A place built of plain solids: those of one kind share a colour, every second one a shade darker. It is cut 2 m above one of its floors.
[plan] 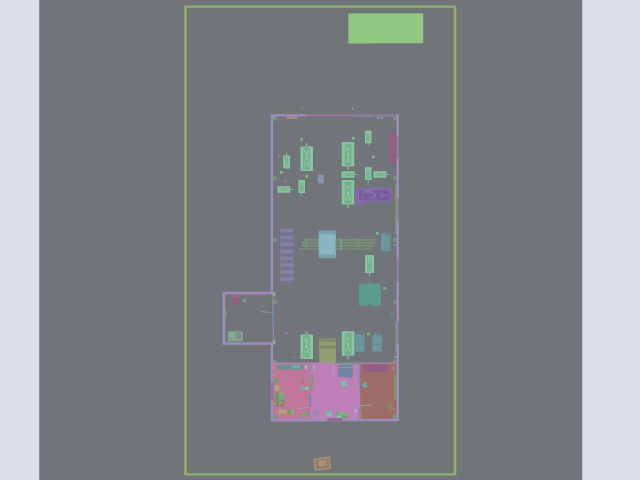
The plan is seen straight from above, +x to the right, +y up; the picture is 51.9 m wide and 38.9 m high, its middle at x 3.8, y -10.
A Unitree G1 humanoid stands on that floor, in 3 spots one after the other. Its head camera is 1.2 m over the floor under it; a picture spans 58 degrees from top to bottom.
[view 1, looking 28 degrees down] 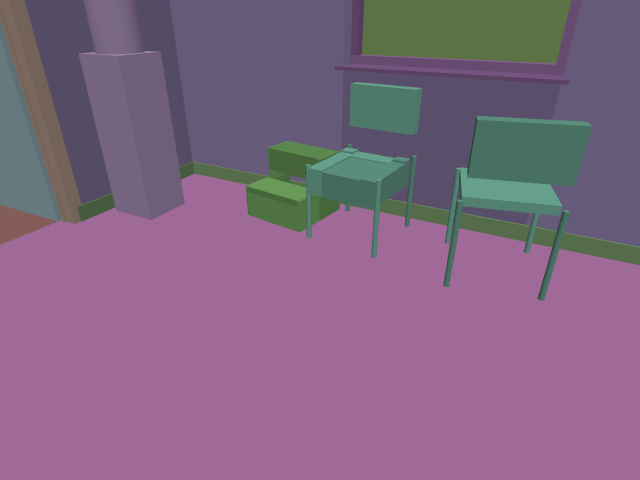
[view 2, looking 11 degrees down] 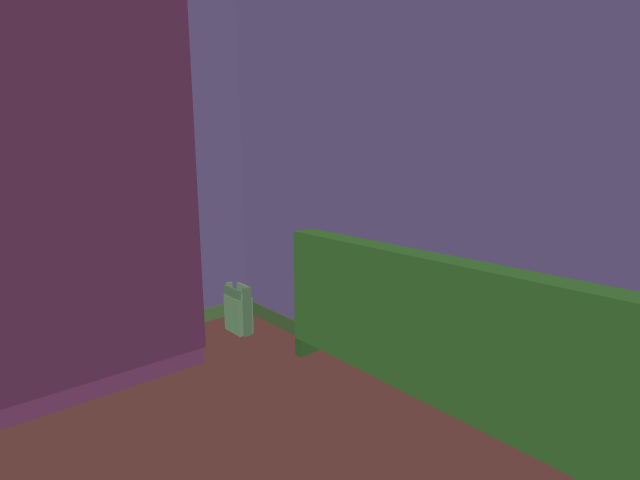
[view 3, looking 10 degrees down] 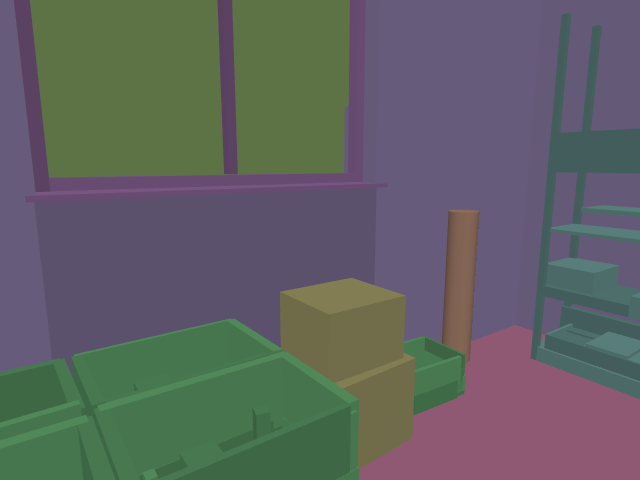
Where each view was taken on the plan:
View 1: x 4.40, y -21.95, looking -62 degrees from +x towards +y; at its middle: raised_floor_control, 2.56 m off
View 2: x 8.30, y -22.90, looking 49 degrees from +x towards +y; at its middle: radiator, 2.35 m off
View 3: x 1.70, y -23.05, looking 145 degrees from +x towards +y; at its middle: wall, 2.11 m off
